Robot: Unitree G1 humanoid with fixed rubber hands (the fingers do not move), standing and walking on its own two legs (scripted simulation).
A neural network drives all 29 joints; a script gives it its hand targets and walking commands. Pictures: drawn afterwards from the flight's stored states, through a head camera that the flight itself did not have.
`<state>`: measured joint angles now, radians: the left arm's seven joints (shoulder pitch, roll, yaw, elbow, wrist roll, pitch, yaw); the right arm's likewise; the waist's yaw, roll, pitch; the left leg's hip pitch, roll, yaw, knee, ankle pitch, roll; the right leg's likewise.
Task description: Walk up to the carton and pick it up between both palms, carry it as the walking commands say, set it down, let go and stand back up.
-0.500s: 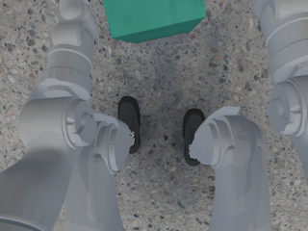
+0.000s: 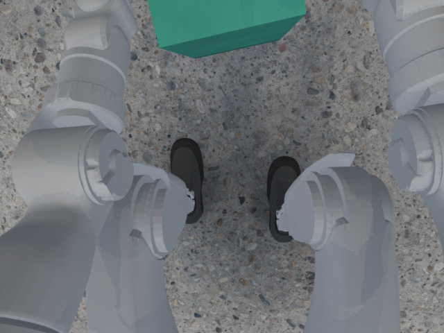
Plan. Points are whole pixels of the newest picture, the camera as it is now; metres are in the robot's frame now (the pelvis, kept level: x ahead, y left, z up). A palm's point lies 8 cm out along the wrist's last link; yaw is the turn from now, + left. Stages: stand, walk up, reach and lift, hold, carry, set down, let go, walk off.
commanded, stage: reach and lift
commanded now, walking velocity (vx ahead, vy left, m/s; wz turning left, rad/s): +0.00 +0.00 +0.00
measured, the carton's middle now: out of the picture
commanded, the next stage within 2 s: none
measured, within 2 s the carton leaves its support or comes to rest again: leaves its support in 1.14 s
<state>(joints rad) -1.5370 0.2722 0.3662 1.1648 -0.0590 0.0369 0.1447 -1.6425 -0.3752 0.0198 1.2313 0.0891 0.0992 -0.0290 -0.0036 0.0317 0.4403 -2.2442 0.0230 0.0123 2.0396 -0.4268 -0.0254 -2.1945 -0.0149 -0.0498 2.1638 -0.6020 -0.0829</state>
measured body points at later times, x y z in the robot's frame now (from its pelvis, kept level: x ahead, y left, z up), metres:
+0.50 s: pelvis +0.00 +0.00 +0.00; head +0.38 -0.03 +0.22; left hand +0.57 +0.15 -0.19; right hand +0.58 -0.13 -0.19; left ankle +0.16 +0.13 -0.35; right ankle +0.10 -0.09 -0.35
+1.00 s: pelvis +0.00 +0.00 -0.02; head +0.37 -0.04 +0.22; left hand +0.57 +0.14 -0.19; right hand +0.58 -0.14 -0.19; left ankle +0.15 +0.13 -0.35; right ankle +0.10 -0.09 -0.35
